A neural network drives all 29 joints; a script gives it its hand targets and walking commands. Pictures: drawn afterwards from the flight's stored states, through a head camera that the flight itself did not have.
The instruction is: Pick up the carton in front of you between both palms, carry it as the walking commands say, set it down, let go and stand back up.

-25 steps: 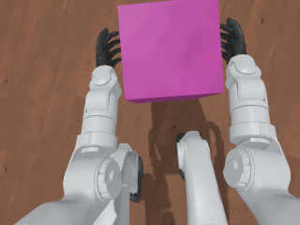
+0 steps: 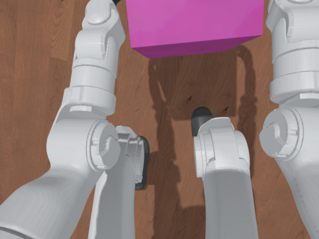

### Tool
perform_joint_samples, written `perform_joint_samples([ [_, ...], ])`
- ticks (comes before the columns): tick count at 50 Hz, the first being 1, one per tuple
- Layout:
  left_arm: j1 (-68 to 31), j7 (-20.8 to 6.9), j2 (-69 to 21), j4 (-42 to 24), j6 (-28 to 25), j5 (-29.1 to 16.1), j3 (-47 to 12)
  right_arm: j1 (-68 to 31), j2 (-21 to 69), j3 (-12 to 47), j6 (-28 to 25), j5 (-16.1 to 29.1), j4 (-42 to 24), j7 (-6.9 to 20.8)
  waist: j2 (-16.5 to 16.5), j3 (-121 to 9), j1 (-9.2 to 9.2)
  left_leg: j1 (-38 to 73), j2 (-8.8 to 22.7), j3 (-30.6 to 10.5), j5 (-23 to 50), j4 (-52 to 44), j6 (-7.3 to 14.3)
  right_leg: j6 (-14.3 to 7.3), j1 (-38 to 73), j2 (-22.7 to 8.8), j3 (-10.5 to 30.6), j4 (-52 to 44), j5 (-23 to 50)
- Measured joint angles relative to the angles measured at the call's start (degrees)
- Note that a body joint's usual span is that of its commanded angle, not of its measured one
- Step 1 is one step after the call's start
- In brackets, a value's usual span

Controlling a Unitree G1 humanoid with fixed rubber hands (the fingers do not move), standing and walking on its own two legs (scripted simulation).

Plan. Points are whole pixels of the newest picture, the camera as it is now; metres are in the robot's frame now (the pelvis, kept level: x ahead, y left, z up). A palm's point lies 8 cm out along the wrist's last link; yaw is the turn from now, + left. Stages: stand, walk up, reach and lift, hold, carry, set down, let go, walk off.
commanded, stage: set down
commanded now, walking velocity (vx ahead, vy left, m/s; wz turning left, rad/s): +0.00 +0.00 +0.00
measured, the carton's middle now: (186, 0) +0.55 -0.12 -0.24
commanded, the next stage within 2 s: none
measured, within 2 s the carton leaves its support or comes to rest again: rests again in 0.46 s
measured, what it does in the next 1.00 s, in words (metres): lowers itself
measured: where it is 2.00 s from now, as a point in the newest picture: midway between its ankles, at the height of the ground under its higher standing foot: (170, 159)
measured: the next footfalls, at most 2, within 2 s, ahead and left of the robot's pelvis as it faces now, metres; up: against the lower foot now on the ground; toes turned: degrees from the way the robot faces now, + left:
none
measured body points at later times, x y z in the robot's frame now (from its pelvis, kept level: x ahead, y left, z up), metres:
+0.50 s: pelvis +0.00 +0.00 -0.04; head +0.37 -0.06 +0.19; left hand +0.57 +0.03 -0.22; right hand +0.53 -0.28 -0.22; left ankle +0.08 +0.12 -0.39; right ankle +0.14 -0.13 -0.39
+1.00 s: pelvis -0.01 +0.00 -0.05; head +0.36 -0.06 +0.17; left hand +0.57 +0.03 -0.23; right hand +0.53 -0.28 -0.23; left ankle +0.08 +0.12 -0.39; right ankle +0.14 -0.13 -0.39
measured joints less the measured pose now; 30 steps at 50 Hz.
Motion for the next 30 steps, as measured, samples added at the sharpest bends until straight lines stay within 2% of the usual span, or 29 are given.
perform_joint_samples([
  [9,-4.01,2.33,2.97,1.73,0.03,-6.05,-7.71,-2.74,-3.74,0.84,-0.92,4.32,1.59,0.72,-1.1,7.46,-1.4,-1.26,-2.22,-1.19,-1.91,5.87,-0.56,-0.44,-0.71,-2.21,-1.12,5.81,-2.57],
  [13,-4.27,2.88,3.73,1.67,-0.1,-7.34,-9.95,-3.15,-4.13,0.4,-1.17,5.24,1.74,0.96,-1.32,8.59,-1.71,-1.55,-2.72,-1.69,-2.43,7.44,-0.73,-0.53,-0.74,-2.72,-1.61,7.11,-3.12],
  [30,-8.57,-0.63,5.04,8.67,-1.27,-5.78,-9.06,-5.92,-6.52,0.18,-3.67,4.87,8.51,3.95,-0.26,12.21,-2.08,-1.63,-4.09,-2.02,-0.78,9.76,-1.05,-0.59,0.21,-3.87,-1.85,8.94,-2.05],
])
